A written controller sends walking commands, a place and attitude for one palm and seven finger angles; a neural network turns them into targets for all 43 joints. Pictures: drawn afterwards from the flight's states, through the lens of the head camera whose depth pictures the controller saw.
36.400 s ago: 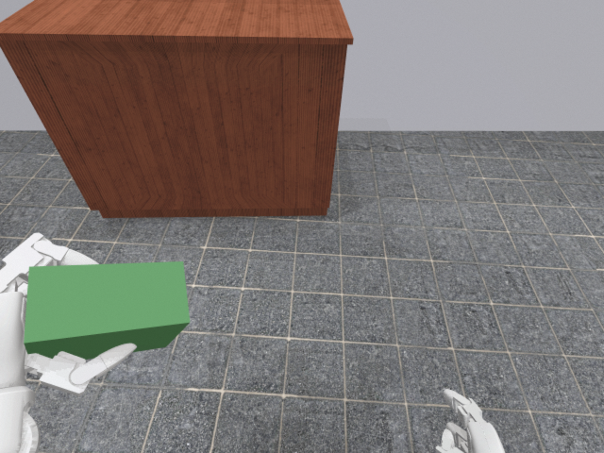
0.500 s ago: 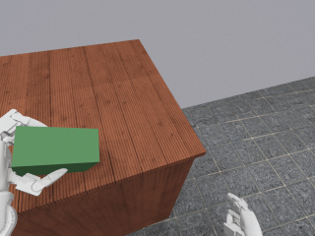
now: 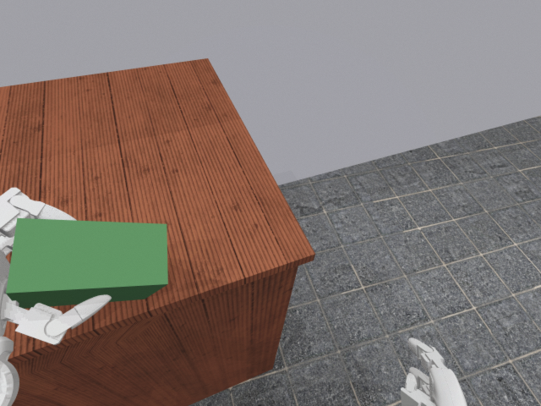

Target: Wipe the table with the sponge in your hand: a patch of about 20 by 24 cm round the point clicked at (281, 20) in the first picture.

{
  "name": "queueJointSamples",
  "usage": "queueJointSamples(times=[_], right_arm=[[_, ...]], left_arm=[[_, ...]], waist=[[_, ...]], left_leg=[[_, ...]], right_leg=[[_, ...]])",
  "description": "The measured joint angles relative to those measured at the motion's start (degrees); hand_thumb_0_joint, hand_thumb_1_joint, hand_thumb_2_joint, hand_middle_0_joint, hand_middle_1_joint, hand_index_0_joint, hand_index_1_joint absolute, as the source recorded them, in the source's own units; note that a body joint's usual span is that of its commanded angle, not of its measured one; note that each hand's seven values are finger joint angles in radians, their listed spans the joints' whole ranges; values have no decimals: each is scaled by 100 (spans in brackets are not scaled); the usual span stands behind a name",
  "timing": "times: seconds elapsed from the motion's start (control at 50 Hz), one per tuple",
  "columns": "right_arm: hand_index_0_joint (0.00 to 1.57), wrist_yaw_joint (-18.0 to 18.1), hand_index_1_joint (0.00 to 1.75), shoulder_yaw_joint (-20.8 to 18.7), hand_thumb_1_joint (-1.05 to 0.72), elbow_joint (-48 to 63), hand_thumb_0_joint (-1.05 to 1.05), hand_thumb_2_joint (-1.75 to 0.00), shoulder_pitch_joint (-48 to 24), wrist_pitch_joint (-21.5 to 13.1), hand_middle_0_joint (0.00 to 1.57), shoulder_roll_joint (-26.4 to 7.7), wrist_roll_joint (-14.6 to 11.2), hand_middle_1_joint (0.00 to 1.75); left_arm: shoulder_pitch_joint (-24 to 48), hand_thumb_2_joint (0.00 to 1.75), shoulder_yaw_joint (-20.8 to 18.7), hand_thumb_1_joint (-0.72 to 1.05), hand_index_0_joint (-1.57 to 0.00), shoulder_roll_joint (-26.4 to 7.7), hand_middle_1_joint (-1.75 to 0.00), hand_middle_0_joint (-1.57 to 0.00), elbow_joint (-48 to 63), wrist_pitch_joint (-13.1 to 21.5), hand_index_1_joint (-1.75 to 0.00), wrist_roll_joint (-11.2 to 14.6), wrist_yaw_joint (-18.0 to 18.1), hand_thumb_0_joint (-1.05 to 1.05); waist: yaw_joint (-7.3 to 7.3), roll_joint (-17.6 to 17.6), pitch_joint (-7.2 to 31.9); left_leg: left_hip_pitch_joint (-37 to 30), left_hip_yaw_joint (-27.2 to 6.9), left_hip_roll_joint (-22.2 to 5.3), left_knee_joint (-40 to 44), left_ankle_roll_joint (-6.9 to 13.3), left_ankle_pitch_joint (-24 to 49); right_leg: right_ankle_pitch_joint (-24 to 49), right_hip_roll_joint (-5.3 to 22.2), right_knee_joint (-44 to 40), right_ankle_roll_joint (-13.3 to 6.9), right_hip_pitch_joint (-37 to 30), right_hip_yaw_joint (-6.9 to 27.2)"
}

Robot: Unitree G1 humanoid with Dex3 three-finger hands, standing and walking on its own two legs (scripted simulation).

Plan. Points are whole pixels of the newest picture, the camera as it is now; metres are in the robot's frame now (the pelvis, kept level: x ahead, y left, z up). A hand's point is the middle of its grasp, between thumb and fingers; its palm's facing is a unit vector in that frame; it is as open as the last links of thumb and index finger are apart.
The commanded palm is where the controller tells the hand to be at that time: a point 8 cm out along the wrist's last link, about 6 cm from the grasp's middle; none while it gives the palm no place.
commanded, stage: shuffle to correct the standing spot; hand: left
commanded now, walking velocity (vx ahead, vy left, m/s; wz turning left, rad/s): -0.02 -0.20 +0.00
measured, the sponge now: (115, 265) +0.24 +0.20 +0.14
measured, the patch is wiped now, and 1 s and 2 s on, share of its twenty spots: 0.00 0.00 0.00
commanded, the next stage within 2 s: none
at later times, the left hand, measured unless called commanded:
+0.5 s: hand (58, 267) +0.22 +0.24 +0.17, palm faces +0.34 -0.86 -0.37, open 10.5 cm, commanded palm +0.16 +0.28 +0.18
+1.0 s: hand (54, 274) +0.21 +0.24 +0.17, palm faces +0.34 -0.85 -0.39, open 10.5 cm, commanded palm +0.15 +0.28 +0.18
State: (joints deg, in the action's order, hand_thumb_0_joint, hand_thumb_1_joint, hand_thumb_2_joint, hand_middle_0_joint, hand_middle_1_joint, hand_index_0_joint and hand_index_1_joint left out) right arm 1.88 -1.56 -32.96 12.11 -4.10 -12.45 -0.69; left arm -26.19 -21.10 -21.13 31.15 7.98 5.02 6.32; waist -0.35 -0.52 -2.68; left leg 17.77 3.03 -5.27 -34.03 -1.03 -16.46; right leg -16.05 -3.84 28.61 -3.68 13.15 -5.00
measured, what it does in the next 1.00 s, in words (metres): stands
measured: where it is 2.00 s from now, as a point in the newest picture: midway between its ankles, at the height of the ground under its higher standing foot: outside the picture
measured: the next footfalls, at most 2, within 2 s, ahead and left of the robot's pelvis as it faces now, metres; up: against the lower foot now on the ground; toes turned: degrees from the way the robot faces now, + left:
none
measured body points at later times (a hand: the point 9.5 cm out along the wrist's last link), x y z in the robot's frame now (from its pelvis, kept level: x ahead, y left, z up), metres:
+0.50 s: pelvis +0.00 +0.00 +0.00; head +0.03 +0.02 +0.45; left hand +0.19 +0.28 +0.19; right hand +0.17 -0.23 -0.08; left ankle +0.01 +0.13 -0.73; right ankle -0.01 -0.08 -0.73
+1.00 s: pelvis -0.01 +0.00 +0.00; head +0.02 +0.02 +0.45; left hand +0.18 +0.28 +0.19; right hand +0.16 -0.24 -0.08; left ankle +0.01 +0.13 -0.73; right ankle -0.01 -0.08 -0.73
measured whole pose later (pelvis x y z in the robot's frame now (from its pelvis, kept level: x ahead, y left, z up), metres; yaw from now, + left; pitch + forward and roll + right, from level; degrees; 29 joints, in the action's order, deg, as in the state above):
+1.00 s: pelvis -0.01 +0.00 +0.00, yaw +1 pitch -1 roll -2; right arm 1.9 -0.6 -32.6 12.3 -3.7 -10.8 -0.6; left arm -27.4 -21.5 -23.4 32.3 8.3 4.9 5.8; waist 0.2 -0.5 -4.1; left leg 17.1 2.0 -5.5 -33.0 -1.5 -15.2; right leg -14.8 -4.2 26.9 -3.6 11.8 -6.0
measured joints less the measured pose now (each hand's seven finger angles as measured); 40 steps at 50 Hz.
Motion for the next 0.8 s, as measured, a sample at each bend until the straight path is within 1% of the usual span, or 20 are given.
queueJointSamples(times=[0.06,0.16,0.28,0.38,0.48,0.56,0.66,0.74,0.8], right_arm=[[20,19,30,-13,-91,-29,1,-89,26,13,20,-3,1,30],[20,37,30,14,-91,-17,1,-89,27,17,20,63,13,30],[20,-15,30,88,-90,65,1,-89,-31,3,20,179,7,30],[20,-35,30,113,-90,64,1,-89,-33,23,20,183,3,30],[20,11,30,104,-90,-12,1,-89,-9,55,20,158,23,30],[20,24,30,104,-90,15,1,-89,-33,50,20,175,27,30],[20,-30,30,117,-90,103,1,-89,-63,28,20,187,-1,30],[20,-41,30,104,-90,96,1,-89,-39,37,20,161,-13,30],[20,-19,30,80,-90,44,1,-89,4,51,20,128,-3,30]], left_arm=[[-47,103,-14,-53,-71,-41,-133,-68,60,9,-132,19,-1,-2],[-92,103,-58,-54,-71,-156,-133,-68,133,45,-132,42,-49,-2],[-87,103,-116,-53,-71,-249,-133,-68,180,52,-132,20,-87,-2],[-171,103,-106,-53,-71,-198,-133,-68,195,36,-132,66,-53,-1],[-189,103,-38,-53,-71,-130,-133,-68,191,19,-132,78,-36,-1],[-105,103,-39,-53,-71,-194,-133,-68,181,20,-132,30,-73,-1],[-114,103,-95,-53,-71,-245,-133,-68,165,39,-132,16,-81,-1],[-208,103,-105,-53,-71,-203,-133,-68,192,20,-132,47,-41,-1],[-249,103,-66,-53,-71,-148,-133,-68,187,10,-132,56,-17,-1]], waist=[[34,-42,-1],[42,-87,-70],[40,13,-187],[50,30,-101],[36,-56,-52],[26,-51,-134],[37,42,-194],[46,43,-119],[51,15,-55]], left_leg=[[13,-8,7,-56,-21,-47],[-6,1,11,-34,-27,-48],[-10,-64,-68,-4,-71,0],[73,-71,-55,-108,-54,-52],[11,-31,25,-66,-39,-55],[-49,-56,12,21,-31,6],[-41,-108,-59,61,-67,70],[20,-98,-56,-9,-62,41],[23,-83,-22,-47,-48,11]], right_leg=[[-71,12,96,-6,28,-8],[-91,18,117,25,32,1],[41,-74,-103,-14,-71,-51],[-32,-56,37,-52,25,-61],[-115,32,153,2,37,-32],[-26,10,1,38,-62,-54],[128,-75,-226,-15,-146,-95],[77,-66,-107,-54,-58,-88],[3,-25,11,-38,-18,-78]])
